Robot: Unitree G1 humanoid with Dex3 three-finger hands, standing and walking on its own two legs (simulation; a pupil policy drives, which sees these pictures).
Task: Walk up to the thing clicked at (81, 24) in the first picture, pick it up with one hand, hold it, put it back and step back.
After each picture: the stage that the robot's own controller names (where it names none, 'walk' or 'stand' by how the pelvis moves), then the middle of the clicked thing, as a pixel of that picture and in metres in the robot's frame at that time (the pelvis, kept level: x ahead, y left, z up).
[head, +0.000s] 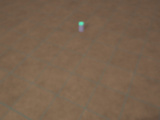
stand; (81, 26) +1.81 -0.01 -0.72
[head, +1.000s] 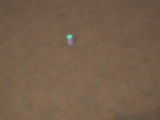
walk; (70, 39) +1.66 +0.24 -0.71
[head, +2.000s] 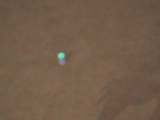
walk; (61, 59) +1.14 +0.28 -0.71
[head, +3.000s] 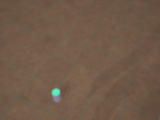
walk; (56, 95) +0.72 +0.24 -0.70
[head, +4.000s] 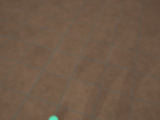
walk; out of the picture +0.46 +0.18 -0.71
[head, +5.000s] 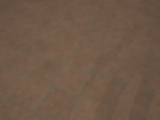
stand; out of the picture +0.38 +0.18 -0.72
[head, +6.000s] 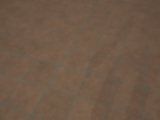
stand; out of the picture +0.34 +0.19 -0.72
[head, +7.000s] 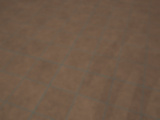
stand; out of the picture +0.38 +0.19 -0.73
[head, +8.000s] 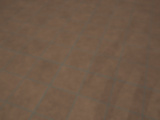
stand; out of the picture +0.37 +0.19 -0.73
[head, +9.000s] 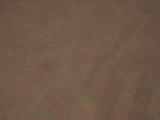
stand; out of the picture +0.36 +0.19 -0.73
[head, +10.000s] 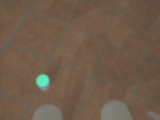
go down; (43, 83) +0.44 +0.18 -0.45
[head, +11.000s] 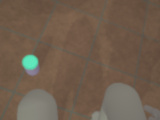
go down; (31, 65) +0.47 +0.20 -0.32
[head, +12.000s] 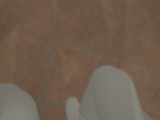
close in; out of the picture +0.46 +0.24 -0.24
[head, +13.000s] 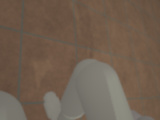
close; out of the picture +0.45 +0.26 -0.23
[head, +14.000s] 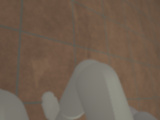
lift; out of the picture +0.42 +0.24 -0.23
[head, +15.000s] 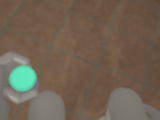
lift; (26, 81) +0.34 +0.20 -0.05
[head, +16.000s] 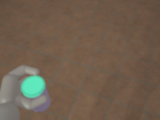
hold; (37, 94) +0.32 +0.16 +0.05
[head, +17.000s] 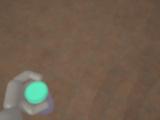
hold; (40, 99) +0.31 +0.16 +0.01
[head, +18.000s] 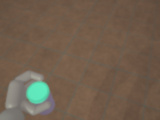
hold; (41, 99) +0.31 +0.15 +0.01
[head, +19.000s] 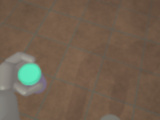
crouch; (33, 79) +0.38 +0.16 -0.05
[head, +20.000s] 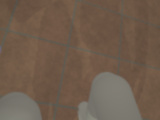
lower; out of the picture +0.48 +0.23 -0.11
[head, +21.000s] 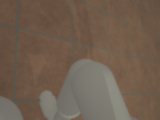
lower; out of the picture +0.45 +0.26 -0.24
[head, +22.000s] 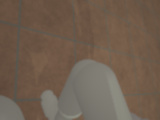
lower; out of the picture +0.45 +0.26 -0.24
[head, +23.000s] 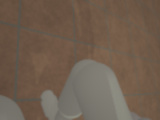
lower; out of the picture +0.45 +0.26 -0.24
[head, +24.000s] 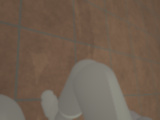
lower; out of the picture +0.45 +0.26 -0.24
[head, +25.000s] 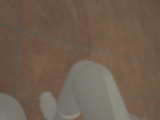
open; out of the picture +0.45 +0.23 -0.24
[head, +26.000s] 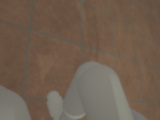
stand; out of the picture +0.44 +0.22 -0.24
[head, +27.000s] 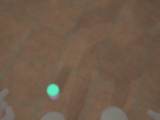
walk; (53, 92) +0.42 +0.14 -0.50
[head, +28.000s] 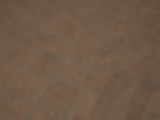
stand; out of the picture +0.38 +0.13 -0.66
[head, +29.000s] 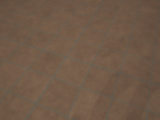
stand; out of the picture +0.38 +0.13 -0.67
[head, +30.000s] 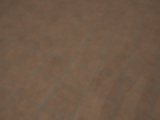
stand; out of the picture +0.38 +0.12 -0.72
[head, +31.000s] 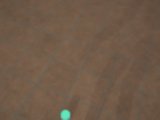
walk; (65, 116) +0.43 +0.09 -0.70
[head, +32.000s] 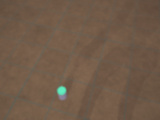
walk; (62, 93) +0.62 +0.16 -0.69
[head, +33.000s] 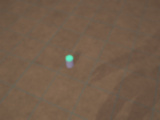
walk; (69, 61) +0.97 +0.14 -0.69
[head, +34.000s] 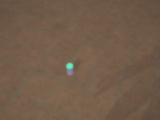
stand; (70, 69) +1.03 +0.13 -0.71
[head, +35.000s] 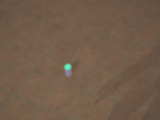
stand; (68, 70) +1.03 +0.15 -0.73
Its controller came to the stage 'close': yes
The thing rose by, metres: 0.72
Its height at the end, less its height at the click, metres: +0.00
